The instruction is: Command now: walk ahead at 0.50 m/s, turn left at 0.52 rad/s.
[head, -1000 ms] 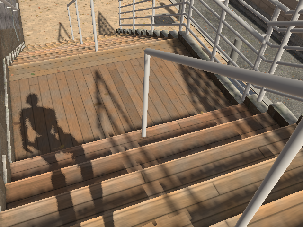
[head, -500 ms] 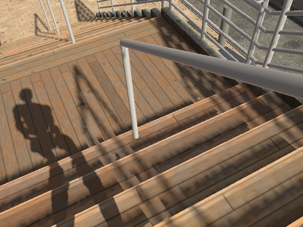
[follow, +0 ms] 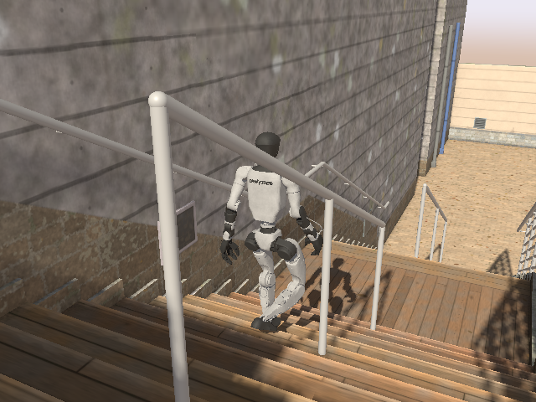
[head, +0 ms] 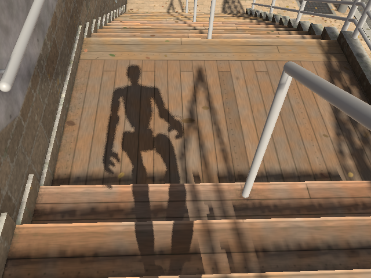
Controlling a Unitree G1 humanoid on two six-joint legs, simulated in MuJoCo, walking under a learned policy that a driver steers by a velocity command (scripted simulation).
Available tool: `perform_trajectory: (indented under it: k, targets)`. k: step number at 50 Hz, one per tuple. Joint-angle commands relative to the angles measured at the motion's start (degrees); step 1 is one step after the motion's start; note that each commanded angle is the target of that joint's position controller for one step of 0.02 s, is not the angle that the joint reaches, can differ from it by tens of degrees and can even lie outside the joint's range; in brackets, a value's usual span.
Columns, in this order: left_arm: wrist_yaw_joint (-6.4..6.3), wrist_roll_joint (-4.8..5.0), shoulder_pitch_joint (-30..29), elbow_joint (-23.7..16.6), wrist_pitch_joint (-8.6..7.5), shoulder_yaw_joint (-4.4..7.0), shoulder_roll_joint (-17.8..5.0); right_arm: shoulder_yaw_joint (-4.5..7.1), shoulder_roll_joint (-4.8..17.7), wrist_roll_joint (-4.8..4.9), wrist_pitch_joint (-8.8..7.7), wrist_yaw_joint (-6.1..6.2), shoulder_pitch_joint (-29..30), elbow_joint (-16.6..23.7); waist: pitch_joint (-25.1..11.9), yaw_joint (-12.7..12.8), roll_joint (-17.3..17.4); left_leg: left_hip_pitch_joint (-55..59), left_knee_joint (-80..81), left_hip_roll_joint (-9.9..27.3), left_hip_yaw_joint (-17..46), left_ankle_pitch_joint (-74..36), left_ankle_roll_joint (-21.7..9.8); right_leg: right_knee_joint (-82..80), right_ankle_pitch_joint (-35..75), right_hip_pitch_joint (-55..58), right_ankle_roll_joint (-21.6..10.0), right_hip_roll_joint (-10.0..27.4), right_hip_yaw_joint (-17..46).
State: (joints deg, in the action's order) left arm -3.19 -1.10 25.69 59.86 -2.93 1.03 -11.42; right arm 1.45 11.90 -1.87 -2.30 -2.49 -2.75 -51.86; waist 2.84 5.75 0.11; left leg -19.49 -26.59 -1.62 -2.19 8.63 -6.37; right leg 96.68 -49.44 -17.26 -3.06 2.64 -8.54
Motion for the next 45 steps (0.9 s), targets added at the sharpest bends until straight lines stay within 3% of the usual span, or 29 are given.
perform_trajectory:
  k: [1, 2, 3, 5, 6, 8, 9, 10, 11, 13, 14, 15, 19, 22, 23, 25, 26, 27, 28, 29, 30, 31, 32, 33, 35, 36, 38, 40, 45]
  targets:
    - [-0.35, 1.67, -1.71, -6.84, -0.12, 1.55, -8.40, 4.02, 13.53, 2.43, 0.98, 1.65, -33.08, -5.56, -22.15, -15.74, 6.33, 57.46, -9.07, 22.08, 23.98, -49.31, -18.01, 24.49, 2.22, -50.11, 1.68, 1.32, 4.99]
    - [-0.09, 1.23, -5.25, -8.69, -0.52, 1.47, -6.51, 4.16, 13.73, 1.81, 1.83, 3.16, -30.18, -5.11, -15.57, -14.25, 9.03, 46.95, 0.14, 25.04, 32.35, -20.90, -19.85, 18.53, 9.94, -53.87, 1.57, 1.73, 8.20]
    - [0.12, 0.06, -7.10, -7.82, 0.60, 2.32, -8.94, 2.69, 9.58, 0.90, 1.74, 3.39, -24.92, -2.74, -8.36, -10.15, -0.43, 31.71, 2.62, 22.50, 30.74, -10.29, -17.53, 7.50, 16.16, -47.88, 1.62, 4.74, 10.67]
    - [0.27, -1.40, -3.83, -5.22, 2.90, 2.90, -6.19, 1.03, 5.55, 0.10, 0.69, 2.88, -18.31, -1.02, -0.37, -3.38, -3.55, 6.87, 0.90, 15.66, 25.39, -12.34, -13.97, -10.15, 29.09, -35.91, 2.64, 5.82, 13.11]
    - [0.76, -1.75, -7.91, -7.09, 3.57, 2.54, -4.26, 1.12, 5.93, 1.49, -0.09, 3.42, -14.91, 0.72, 1.59, -2.10, -1.60, -4.59, 6.17, 10.26, 19.93, -9.62, -11.33, -26.12, 38.04, -26.72, 5.02, 4.54, 10.96]
    - [1.88, -3.67, -8.29, -7.52, 4.17, 1.49, -0.76, 1.91, 8.77, 2.04, 0.23, 4.11, -17.82, 0.21, -3.36, -2.28, 3.45, -7.44, 4.73, 8.90, 20.22, -19.00, -12.15, -29.50, 43.18, -17.89, 6.23, 1.95, 7.56]
    - [2.14, -2.47, -4.49, -6.25, 3.90, 1.61, -1.12, 2.49, 9.40, 1.01, 0.21, 3.96, -16.93, 0.62, -6.58, -0.99, 4.65, -5.18, 3.17, 8.72, 20.59, -20.44, -12.82, -26.93, 52.48, -17.47, 6.16, 2.04, 7.60]
    - [2.06, -2.06, -6.53, -6.88, 3.84, 1.89, -2.11, 2.51, 8.75, 1.57, 0.37, 3.70, -15.95, 2.33, -6.34, -1.57, 4.79, -3.86, 2.75, 8.86, 21.88, -15.86, -13.03, -27.35, 52.55, -19.65, 6.01, 2.82, 8.08]
    - [2.17, -1.67, -13.75, -10.11, 3.18, 3.17, -5.32, 2.27, 7.05, 1.65, -0.16, 3.97, -20.13, 0.99, -3.89, -5.24, 3.61, 4.08, 2.16, 7.38, 24.63, -7.02, -12.80, -34.30, 59.63, -29.50, 5.70, 3.99, 11.57]
    - [3.00, -2.66, -22.48, -13.79, 2.21, 3.58, -6.64, 2.02, 5.19, 1.55, -0.53, 4.37, -24.19, 0.06, 0.17, -8.20, 2.41, 7.96, 0.52, 6.87, 28.91, 8.22, -12.89, -45.82, 65.16, -35.16, 5.20, 4.94, 13.88]
    - [3.59, -3.28, -25.22, -14.72, 1.96, 3.22, -6.37, 2.14, 5.54, 1.11, -0.60, 4.59, -24.82, 0.39, -0.06, -9.23, 0.01, 4.62, -0.88, 4.58, 28.41, 14.41, -11.78, -51.57, 70.17, -30.68, 4.69, 2.70, 12.23]
    - [4.07, -3.22, -24.04, -15.04, 1.47, 2.63, -4.06, 1.81, 4.50, 2.24, 0.14, 5.10, -23.95, 1.06, 0.03, -8.46, -0.85, -0.69, -3.97, 2.90, 27.20, 15.54, -10.80, -54.04, 76.62, -23.42, 4.35, 0.77, 11.86]
    - [3.55, -0.10, -23.84, -17.92, 1.51, 2.50, -4.04, 1.67, 6.59, 0.91, 0.60, 4.39, -25.29, 3.00, 1.04, -9.82, 5.00, -4.36, -12.50, 1.30, 27.09, 7.46, -8.69, -61.54, 67.72, -12.29, 4.30, -2.96, 11.62]
    - [2.99, 1.69, -24.62, -20.41, 1.15, 2.00, -2.76, 1.65, 7.26, -0.55, 2.57, 5.88, -25.87, 4.41, 1.69, -10.95, 7.41, 0.10, -20.94, 0.31, 28.48, 4.48, -6.79, -74.85, 68.17, -6.50, 2.55, -0.52, 16.89]
    - [2.54, 2.37, -20.88, -18.96, 0.88, 2.42, -3.52, 1.61, 7.24, -0.74, 2.69, 6.55, -26.48, 4.23, 2.34, -9.83, 5.33, 2.54, -25.48, -0.28, 28.00, 3.36, -6.19, -81.05, 71.35, -3.66, 2.49, 0.97, 16.99]
    - [1.49, 1.26, -10.53, -15.99, 0.24, 2.89, -4.02, 1.60, 7.44, -0.33, 2.78, 5.92, -28.81, 2.93, 0.22, -6.82, -1.60, 0.83, -43.07, -4.47, 22.90, 4.64, -4.65, -90.12, 78.03, 10.18, 2.40, 2.68, 13.24]
    - [2.00, -0.67, -2.28, -13.71, 0.26, 3.64, -6.89, 2.18, 7.55, 0.42, 1.74, 4.51, -29.59, 2.59, -4.46, -4.40, -6.10, -6.51, -56.90, -6.52, 19.79, 17.49, -4.35, -82.50, 75.19, 21.23, 2.18, 2.99, 12.63]
    - [2.57, -2.00, 6.21, -12.42, 0.52, 3.88, -9.73, 2.40, 4.43, 2.65, 0.77, 2.85, -33.11, 2.39, -13.15, -3.60, -15.35, -26.27, -82.37, -11.34, 13.58, 47.75, -2.23, -58.87, 96.12, 42.72, -1.03, 10.63, 16.94]
    - [3.93, 0.08, 7.19, -12.62, 0.27, 3.78, -10.33, 1.95, 4.59, 3.92, 0.97, 4.28, -36.31, 4.06, -18.34, -5.24, -16.01, -38.06, -92.83, -6.30, 10.66, 44.32, -2.21, -50.52, 93.64, 49.30, -0.49, 19.04, 23.10]
    - [4.26, 1.91, 4.90, -14.42, -0.26, 4.20, -10.20, 2.05, 6.57, 2.12, 1.21, 5.08, -32.61, 4.80, -17.60, -4.30, -12.83, -42.67, -93.13, -2.42, 7.69, 33.14, -2.16, -58.07, 70.26, 43.02, -3.32, 21.42, 27.69]
    - [3.31, 1.85, 1.10, -14.95, -0.15, 4.97, -11.94, 2.22, 7.62, 0.09, 1.81, 4.62, -25.87, 6.28, -13.53, -4.16, -13.75, -44.19, -92.80, -1.23, 4.74, 23.23, -0.12, -69.76, 40.72, 32.02, -8.14, 23.50, 37.26]
    - [2.70, 2.60, -2.45, -15.38, 0.18, 3.39, -7.05, 2.35, 8.38, -2.12, 2.80, 4.56, -17.15, 8.93, -2.15, -4.88, -5.92, -44.35, -87.83, 1.84, 4.57, 16.72, 0.63, -75.20, 35.80, 17.70, -5.59, 19.92, 34.91]
    - [2.68, 1.26, -1.71, -14.50, -0.31, 2.42, -6.36, 2.11, 6.82, -1.91, 3.74, 4.58, -14.75, 9.79, 2.95, -4.72, -8.71, -41.64, -82.74, 2.74, 6.07, 15.81, 1.26, -73.63, 46.06, 8.12, -4.69, 18.96, 32.83]
    - [3.00, 0.29, -3.86, -13.62, -1.21, 1.25, -3.98, 2.15, 6.11, -0.91, 4.22, 4.22, -17.49, 8.44, 6.31, -8.67, -4.21, -35.42, -69.72, 3.45, 11.02, 6.37, 2.30, -71.57, 52.95, -2.50, -1.14, 13.08, 23.06]
    - [3.10, 0.35, -4.41, -13.03, -2.88, 1.59, -5.34, 1.63, 3.95, 0.57, 4.39, 3.05, -18.00, 8.23, 5.67, -11.12, -6.88, -25.12, -54.84, 2.85, 8.85, -1.10, 4.43, -74.42, 49.87, -13.46, -0.71, 9.64, 15.99]
    - [3.07, 0.66, -3.97, -12.33, -2.95, 2.22, -7.04, 1.50, 3.02, -0.70, 4.01, 2.10, -15.56, 9.11, 4.69, -10.03, -7.70, -23.77, -48.22, 2.28, 9.17, -6.52, 4.97, -74.84, 48.36, -12.60, -2.85, 10.19, 17.86]
    - [2.52, 1.19, 0.09, -10.42, -2.20, 2.97, -8.92, 1.05, 1.05, -1.44, 4.04, 1.53, -16.22, 6.47, 0.18, -8.38, -6.75, -26.50, -45.36, 1.59, 11.03, -11.38, 4.28, -73.24, 59.50, -2.71, -4.31, 12.75, 19.21]
    - [2.41, 0.81, 2.25, -9.61, -2.16, 3.57, -10.05, 2.27, 3.12, -0.99, 4.45, 1.69, -16.91, 5.05, -2.52, -9.29, -3.84, -31.27, -47.26, 1.41, 10.21, -15.98, 1.86, -69.00, 62.82, 6.75, -2.85, 12.47, 17.75]
    - [1.73, -0.53, 11.23, -7.50, 0.44, 2.83, -7.01, 1.80, 1.47, -0.94, 3.88, 1.77, -3.85, 5.99, 2.83, -2.89, -3.01, -40.78, -46.02, 2.95, 7.21, -10.83, -0.23, -67.20, 65.87, 19.13, -1.73, 12.95, 14.05]
